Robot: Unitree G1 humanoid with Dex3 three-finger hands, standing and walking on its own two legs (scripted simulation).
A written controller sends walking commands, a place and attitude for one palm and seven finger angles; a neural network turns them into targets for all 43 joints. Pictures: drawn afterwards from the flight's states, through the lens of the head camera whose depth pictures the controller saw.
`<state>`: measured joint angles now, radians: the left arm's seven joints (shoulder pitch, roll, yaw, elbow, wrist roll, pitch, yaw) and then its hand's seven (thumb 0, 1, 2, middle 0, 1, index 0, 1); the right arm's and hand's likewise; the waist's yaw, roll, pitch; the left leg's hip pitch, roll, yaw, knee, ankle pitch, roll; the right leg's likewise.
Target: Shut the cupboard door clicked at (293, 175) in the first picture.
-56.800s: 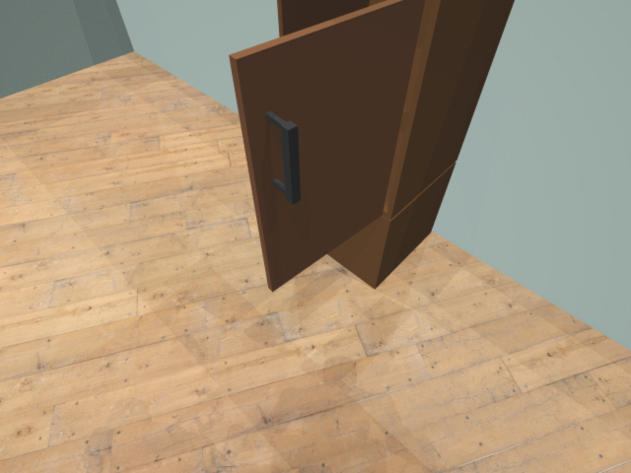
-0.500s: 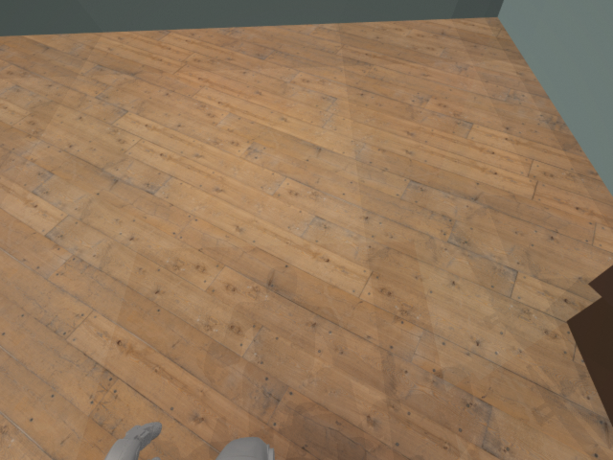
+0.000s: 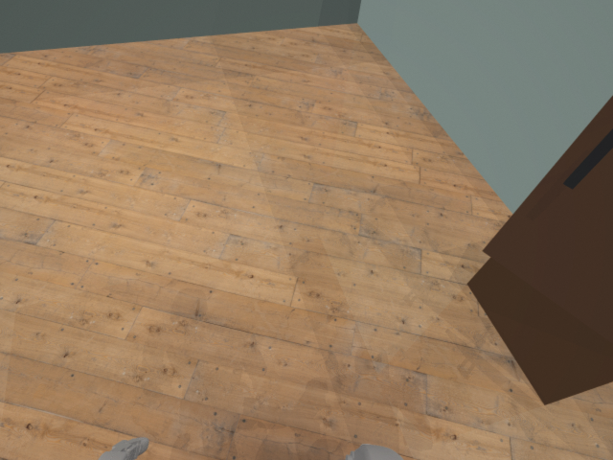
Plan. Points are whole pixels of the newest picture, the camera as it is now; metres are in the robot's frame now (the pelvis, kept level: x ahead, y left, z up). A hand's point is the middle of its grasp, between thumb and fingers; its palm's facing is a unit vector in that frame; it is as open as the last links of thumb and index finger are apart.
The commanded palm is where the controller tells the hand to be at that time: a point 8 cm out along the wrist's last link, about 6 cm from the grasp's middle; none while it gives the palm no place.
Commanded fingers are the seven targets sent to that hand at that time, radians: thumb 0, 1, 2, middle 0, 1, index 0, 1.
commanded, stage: turn to face it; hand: left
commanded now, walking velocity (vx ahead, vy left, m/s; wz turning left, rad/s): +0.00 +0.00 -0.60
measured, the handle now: (603, 147) +0.62 -0.48 +0.07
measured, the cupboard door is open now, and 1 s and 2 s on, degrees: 26 26 26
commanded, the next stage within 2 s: take the last steps up to it in 1.20 s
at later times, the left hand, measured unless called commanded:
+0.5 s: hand (197, 457) +0.14 +0.16 -0.18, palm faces -0.23 -0.95 -0.21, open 7.4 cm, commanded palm none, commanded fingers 0.00 0.90 0.90 -0.20 -0.30 -0.20 -0.30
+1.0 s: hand (257, 403) +0.21 +0.08 -0.16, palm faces -0.51 -0.82 -0.28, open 7.4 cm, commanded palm none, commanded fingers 0.00 0.90 0.90 -0.20 -0.30 -0.20 -0.30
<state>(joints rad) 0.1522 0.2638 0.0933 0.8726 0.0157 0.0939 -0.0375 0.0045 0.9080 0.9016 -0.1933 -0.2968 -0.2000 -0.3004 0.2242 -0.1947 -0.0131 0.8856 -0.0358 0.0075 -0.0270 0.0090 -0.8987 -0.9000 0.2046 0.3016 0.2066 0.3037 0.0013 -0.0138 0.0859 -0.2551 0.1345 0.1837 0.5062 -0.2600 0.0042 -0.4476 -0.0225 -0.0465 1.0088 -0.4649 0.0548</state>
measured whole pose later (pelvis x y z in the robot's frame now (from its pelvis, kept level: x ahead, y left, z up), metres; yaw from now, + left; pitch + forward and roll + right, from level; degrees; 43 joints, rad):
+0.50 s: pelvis +0.02 -0.01 -0.01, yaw -16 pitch +2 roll +0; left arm 0.21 0.22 0.06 0.89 0.02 0.06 -0.01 0.00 0.90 0.90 -0.20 -0.30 -0.21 -0.30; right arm 0.15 -0.23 -0.04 0.87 -0.01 0.04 -0.02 0.01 -0.90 -0.90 0.20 0.30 0.20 0.30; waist 0.02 -0.02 0.06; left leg -0.37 0.04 0.04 0.66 -0.33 -0.08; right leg -0.29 0.03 0.09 0.55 -0.29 0.00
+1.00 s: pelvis +0.01 -0.03 -0.01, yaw -32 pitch +1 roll +0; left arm 0.15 0.21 0.05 0.88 0.02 0.04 -0.01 0.00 0.91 0.90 -0.19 -0.30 -0.20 -0.30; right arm 0.22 -0.28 -0.06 0.95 -0.02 0.07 -0.03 0.01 -0.90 -0.90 0.20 0.30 0.20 0.30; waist -0.02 0.07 0.07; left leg -0.45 0.10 0.06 1.05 -0.49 -0.07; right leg -0.29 0.00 -0.04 0.60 -0.33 -0.02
